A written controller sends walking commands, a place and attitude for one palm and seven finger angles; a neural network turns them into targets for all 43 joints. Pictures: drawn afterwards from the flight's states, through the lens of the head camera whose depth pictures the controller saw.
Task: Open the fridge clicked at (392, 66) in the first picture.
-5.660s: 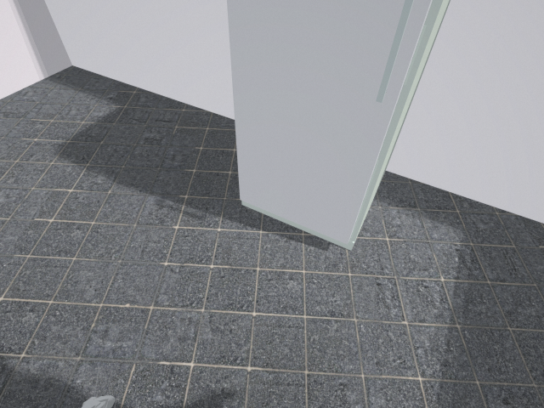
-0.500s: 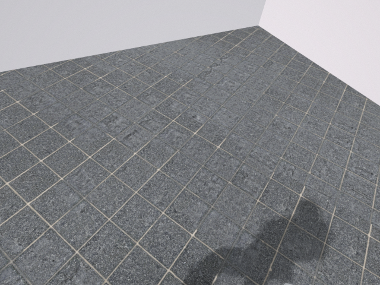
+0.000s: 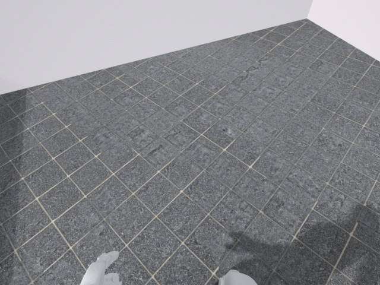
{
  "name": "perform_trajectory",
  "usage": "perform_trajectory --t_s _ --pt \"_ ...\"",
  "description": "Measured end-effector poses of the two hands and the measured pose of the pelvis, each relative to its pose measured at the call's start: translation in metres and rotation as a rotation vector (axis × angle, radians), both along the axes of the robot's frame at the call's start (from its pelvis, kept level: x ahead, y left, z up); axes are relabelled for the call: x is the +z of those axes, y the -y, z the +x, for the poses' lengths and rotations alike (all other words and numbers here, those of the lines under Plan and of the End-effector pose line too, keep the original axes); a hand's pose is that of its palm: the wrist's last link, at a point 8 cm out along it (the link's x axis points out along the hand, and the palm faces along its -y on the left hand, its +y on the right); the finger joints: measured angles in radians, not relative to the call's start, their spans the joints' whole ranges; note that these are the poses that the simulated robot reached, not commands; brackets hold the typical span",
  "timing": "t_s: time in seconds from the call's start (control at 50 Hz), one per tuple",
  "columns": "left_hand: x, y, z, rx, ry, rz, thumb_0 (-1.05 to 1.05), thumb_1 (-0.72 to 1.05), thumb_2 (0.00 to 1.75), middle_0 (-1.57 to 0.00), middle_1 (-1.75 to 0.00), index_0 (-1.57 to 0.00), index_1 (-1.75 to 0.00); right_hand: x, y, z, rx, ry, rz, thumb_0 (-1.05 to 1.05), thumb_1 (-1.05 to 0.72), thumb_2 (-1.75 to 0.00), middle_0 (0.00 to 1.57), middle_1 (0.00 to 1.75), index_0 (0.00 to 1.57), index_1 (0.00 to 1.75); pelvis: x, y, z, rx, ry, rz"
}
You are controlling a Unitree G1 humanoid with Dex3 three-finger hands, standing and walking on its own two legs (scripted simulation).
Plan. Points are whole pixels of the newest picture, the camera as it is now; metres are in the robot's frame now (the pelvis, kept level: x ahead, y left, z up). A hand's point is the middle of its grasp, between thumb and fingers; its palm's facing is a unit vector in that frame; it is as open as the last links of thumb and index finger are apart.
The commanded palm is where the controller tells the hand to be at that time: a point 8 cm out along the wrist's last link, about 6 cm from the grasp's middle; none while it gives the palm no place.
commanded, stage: walk to a spot facing it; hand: right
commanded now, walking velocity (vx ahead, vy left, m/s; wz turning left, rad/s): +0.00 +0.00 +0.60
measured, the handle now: out of the picture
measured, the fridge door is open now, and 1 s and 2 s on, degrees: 0 0 0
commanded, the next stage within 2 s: turn to face it in 0.22 s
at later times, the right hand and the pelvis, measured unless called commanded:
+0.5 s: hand (251, 225) +0.28 -0.15 -0.14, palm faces -0.22 +0.95 -0.20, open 7.4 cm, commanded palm none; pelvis +0.12 +0.00 +0.02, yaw +11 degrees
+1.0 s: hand (299, 250) +0.22 -0.26 -0.15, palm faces +0.13 +0.96 -0.24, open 7.4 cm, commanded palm none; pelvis +0.14 -0.04 +0.02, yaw -5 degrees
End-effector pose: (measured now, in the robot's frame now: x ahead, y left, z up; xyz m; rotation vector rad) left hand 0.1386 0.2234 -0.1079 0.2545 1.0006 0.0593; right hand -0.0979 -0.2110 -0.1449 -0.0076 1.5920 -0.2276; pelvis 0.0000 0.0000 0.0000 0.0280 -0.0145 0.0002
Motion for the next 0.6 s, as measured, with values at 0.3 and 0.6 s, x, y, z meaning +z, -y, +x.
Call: perform_trajectory --t_s 0.3,0.6 --pt "0.011 0.006 -0.062 0.341 -0.212 0.018 -0.01 0.93 0.90 -0.20 -0.30 -0.20 -0.30 0.034 0.060 0.279 0.264 0.375 -0.067 0.01 -0.91 -0.89 0.20 0.30 0.19 0.30 0.027 0.028 0.081 0.168 0.000 -0.009" --pt "-0.023 0.022 -0.105 0.449 -0.518 -0.145 0.00 0.91 0.90 -0.20 -0.30 -0.19 -0.30 0.035 -0.043 0.385 0.414 0.503 0.000 0.01 -0.91 -0.89 0.20 0.30 0.20 0.30 0.016 -0.008 0.135 0.144 -0.023 -0.018"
